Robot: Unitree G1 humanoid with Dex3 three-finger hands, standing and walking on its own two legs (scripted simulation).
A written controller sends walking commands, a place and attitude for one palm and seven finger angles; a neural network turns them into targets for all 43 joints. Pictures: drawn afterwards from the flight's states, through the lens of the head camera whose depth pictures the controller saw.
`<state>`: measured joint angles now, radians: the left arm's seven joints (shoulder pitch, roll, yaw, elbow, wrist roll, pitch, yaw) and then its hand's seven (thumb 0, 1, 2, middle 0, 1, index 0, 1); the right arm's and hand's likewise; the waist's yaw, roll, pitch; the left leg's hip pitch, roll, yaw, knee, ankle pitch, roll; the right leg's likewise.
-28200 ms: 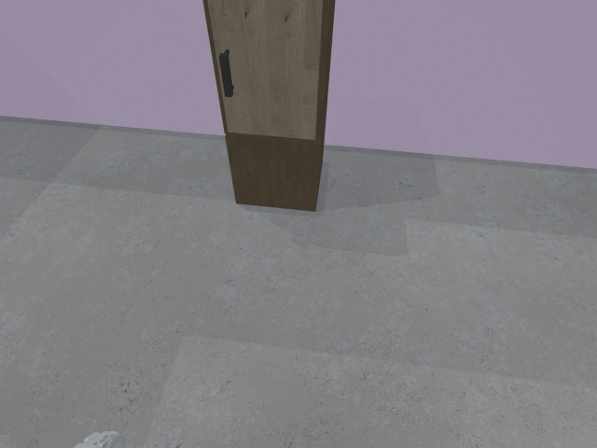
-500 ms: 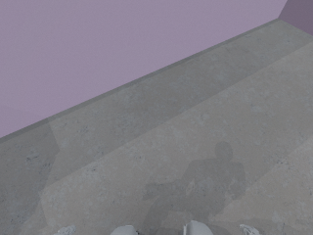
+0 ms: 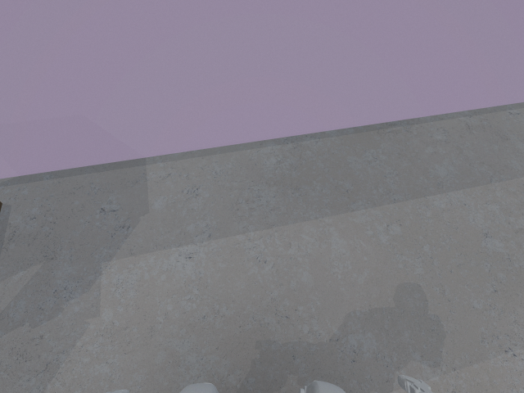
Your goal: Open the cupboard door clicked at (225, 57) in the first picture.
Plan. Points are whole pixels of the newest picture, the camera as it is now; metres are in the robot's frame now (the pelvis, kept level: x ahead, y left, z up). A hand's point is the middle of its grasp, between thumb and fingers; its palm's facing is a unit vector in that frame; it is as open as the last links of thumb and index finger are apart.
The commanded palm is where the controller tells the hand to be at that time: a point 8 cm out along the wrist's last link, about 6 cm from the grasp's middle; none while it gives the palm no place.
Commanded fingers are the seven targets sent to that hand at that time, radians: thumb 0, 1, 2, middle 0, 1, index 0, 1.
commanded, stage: turn to face it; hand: left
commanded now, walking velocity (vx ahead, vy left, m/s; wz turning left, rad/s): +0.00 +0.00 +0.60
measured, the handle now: out of the picture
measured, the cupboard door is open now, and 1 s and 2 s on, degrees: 54 54 54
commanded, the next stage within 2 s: take the last steps up to it in 1.84 s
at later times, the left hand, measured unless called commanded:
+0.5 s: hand out of the picture +0.01 +0.17 -0.15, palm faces +0.31 -0.92 -0.23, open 7.3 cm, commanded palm none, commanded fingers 0.00 0.90 0.90 -0.20 -0.30 -0.20 -0.30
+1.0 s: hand out of the picture +0.00 +0.16 -0.13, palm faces +0.55 -0.78 -0.29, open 7.3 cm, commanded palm none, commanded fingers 0.00 0.90 0.90 -0.20 -0.30 -0.20 -0.30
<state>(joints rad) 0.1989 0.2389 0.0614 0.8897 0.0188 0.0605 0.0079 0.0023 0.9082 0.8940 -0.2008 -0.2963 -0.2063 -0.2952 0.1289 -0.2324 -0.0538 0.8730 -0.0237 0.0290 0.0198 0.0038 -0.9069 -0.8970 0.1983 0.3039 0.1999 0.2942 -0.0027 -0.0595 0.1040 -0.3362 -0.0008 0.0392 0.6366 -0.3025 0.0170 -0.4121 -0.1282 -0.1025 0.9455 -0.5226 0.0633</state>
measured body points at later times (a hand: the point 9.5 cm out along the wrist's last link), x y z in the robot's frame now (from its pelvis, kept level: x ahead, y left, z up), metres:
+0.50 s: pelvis +0.01 -0.04 +0.01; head +0.06 -0.02 +0.46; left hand +0.00 +0.22 -0.13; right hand +0.19 -0.26 -0.12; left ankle -0.03 +0.08 -0.70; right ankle +0.02 -0.16 -0.72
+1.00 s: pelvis +0.03 -0.07 +0.01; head +0.08 -0.05 +0.46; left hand -0.03 +0.20 -0.11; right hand +0.25 -0.24 -0.14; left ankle -0.06 +0.03 -0.65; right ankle +0.09 -0.17 -0.72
